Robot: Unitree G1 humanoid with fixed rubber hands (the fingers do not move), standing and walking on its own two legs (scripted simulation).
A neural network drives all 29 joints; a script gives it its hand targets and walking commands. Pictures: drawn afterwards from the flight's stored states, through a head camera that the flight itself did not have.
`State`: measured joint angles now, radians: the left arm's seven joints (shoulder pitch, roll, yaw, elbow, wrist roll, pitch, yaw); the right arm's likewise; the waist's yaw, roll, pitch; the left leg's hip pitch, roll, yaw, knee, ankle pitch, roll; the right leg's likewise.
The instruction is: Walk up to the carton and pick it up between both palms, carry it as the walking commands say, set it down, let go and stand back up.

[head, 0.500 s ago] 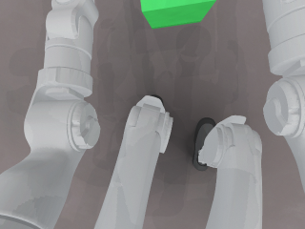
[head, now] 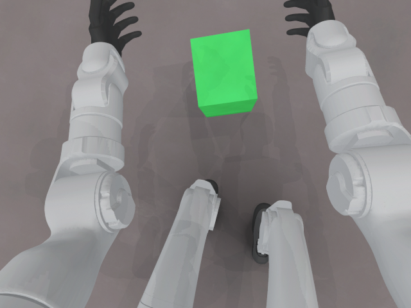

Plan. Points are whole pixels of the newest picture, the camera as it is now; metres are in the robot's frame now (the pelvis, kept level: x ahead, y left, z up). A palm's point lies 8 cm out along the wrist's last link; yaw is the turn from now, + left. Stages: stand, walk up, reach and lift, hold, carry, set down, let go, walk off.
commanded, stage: set down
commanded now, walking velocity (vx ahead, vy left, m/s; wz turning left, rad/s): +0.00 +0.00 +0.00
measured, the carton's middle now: (224, 80) +0.57 +0.11 -0.47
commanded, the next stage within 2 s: let go in 0.32 s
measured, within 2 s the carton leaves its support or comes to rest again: neither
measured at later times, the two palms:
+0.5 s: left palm (94, 35) +0.48 +0.26 -0.02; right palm (356, 5) +0.56 -0.07 -0.02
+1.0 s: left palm (1, 171) +0.30 +0.26 +0.09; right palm out of the picture +0.37 -0.14 +0.09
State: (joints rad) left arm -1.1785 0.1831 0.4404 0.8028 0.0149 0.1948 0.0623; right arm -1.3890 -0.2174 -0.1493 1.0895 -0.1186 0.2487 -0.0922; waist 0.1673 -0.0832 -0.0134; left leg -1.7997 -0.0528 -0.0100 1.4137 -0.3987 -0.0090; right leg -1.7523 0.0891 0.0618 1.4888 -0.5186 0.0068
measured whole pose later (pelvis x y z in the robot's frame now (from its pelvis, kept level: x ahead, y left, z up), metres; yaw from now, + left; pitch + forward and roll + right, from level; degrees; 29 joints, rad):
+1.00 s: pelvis +0.07 +0.03 +0.18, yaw +1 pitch +18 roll -1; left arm -0.08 0.17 0.09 0.51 0.04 0.05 -0.10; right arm -0.26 -0.05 -0.17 0.64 -0.12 0.07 -0.08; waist 0.06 0.00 -0.03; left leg -0.71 -0.07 -0.05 0.63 -0.23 0.04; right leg -0.64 0.03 0.08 0.64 -0.32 0.02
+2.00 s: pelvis +0.13 +0.00 +0.19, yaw +0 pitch +2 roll +0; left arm 0.23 0.35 0.05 0.62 0.04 0.05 0.03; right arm 0.18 -0.32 -0.05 0.68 -0.04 0.03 -0.02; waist 0.00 -0.08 0.03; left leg -0.24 -0.04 -0.06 0.53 -0.32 0.01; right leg -0.16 0.05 0.08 0.50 -0.37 -0.02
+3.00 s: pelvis +0.10 +0.00 +0.20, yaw -1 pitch -1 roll +0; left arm 0.21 0.40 0.01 0.81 0.03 -0.01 0.02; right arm 0.14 -0.36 -0.02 0.90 -0.03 0.00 -0.01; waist -0.01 -0.04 0.00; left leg -0.18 -0.04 -0.04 0.42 -0.23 0.01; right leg -0.11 0.05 0.09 0.42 -0.29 -0.02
